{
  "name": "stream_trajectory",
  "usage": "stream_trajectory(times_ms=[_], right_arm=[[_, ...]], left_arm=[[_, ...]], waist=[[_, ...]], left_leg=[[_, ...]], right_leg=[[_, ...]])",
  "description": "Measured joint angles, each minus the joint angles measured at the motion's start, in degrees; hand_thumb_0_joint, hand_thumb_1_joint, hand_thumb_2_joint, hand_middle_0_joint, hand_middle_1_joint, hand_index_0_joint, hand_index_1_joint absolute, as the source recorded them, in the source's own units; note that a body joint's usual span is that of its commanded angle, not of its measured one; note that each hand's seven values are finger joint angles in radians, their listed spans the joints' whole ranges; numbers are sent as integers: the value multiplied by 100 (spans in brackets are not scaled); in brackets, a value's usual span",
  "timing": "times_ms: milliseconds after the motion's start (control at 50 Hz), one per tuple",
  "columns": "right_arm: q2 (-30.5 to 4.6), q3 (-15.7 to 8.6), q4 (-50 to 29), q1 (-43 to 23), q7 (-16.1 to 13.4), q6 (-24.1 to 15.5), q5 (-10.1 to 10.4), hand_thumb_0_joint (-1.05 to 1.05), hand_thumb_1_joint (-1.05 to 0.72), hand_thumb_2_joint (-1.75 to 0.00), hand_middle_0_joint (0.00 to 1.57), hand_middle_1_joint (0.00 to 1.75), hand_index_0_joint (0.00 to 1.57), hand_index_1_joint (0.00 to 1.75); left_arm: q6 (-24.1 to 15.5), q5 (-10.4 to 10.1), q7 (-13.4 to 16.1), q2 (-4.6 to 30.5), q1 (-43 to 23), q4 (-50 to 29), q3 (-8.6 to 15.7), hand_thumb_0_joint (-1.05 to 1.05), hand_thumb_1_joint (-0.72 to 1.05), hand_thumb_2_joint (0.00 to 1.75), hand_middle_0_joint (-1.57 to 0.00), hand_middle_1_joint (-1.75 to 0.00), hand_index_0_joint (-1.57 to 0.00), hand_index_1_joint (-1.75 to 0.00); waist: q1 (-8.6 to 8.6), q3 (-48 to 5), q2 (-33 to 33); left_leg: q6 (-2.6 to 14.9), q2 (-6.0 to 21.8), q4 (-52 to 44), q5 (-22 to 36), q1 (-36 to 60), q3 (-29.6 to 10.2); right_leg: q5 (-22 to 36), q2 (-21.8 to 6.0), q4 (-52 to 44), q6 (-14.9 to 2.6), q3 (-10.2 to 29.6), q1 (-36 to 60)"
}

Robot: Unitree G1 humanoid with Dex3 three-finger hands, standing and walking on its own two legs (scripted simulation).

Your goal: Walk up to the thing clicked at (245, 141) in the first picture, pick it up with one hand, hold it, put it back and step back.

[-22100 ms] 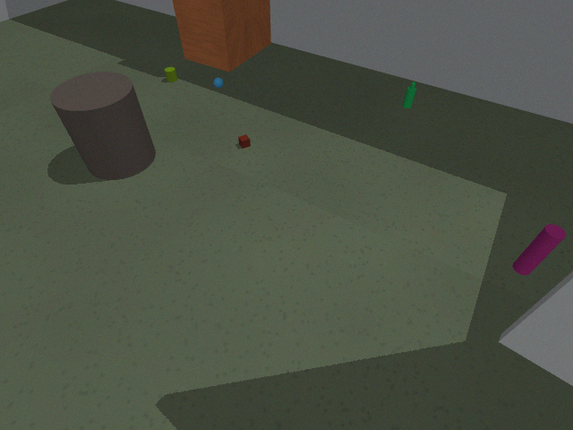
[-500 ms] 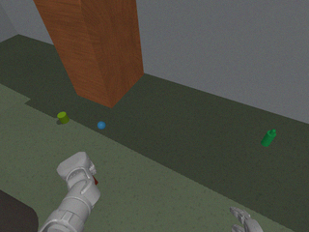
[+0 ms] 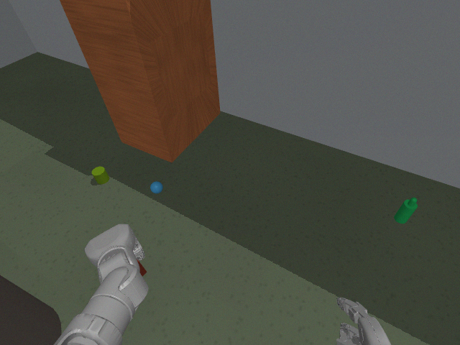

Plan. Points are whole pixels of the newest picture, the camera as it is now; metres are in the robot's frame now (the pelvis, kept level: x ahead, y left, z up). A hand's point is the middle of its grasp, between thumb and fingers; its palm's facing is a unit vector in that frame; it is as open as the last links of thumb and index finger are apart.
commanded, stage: hold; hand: left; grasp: from above
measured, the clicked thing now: (126, 268) +0.30 +0.24 -0.08
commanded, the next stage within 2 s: crouch in 0.26 s
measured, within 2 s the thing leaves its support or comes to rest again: neither
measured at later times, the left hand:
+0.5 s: hand (126, 265) +0.30 +0.23 -0.05, palm faces -0.36 -0.25 -0.90, open 5.8 cm
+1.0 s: hand (153, 286) +0.32 +0.22 -0.23, palm faces -0.38 -0.15 -0.91, open 5.6 cm
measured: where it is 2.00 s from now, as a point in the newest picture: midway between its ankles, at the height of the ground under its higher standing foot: outside the picture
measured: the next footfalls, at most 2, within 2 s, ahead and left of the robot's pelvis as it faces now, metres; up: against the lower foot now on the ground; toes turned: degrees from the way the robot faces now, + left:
none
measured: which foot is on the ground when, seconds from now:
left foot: down 0.00-1.00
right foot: down 0.00-1.00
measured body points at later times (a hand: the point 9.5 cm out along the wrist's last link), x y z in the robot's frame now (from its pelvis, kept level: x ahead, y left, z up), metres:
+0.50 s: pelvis +0.00 +0.00 +0.00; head +0.01 -0.02 +0.45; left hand +0.31 +0.24 +0.00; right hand +0.15 -0.23 -0.11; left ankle +0.01 +0.13 -0.73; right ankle +0.00 -0.13 -0.73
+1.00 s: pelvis -0.04 +0.00 -0.11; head +0.09 +0.02 +0.33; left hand +0.34 +0.23 -0.18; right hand +0.02 -0.28 -0.22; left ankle +0.01 +0.13 -0.73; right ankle +0.00 -0.13 -0.73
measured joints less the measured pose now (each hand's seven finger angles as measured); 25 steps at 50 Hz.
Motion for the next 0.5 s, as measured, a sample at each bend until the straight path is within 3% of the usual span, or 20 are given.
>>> stream_trajectory(times_ms=[220,500], right_arm=[[-3,-41,-47,63,22,-10,-1,1,-91,-91,20,30,20,30],[-4,-76,53,109,87,-19,-33,1,-89,-90,20,30,20,30]], left_arm=[[-35,49,-54,-7,-50,121,9,-10,36,20,-97,-18,-119,-26],[-130,105,242,-79,-110,393,57,-10,38,17,-97,-20,-120,-26]], waist=[[-27,6,-23],[-51,32,-12]], left_leg=[[17,-5,-38,9,-3,27],[23,4,-7,-13,-33,33]], right_leg=[[37,-3,-71,18,27,2],[43,5,-86,25,35,-11]])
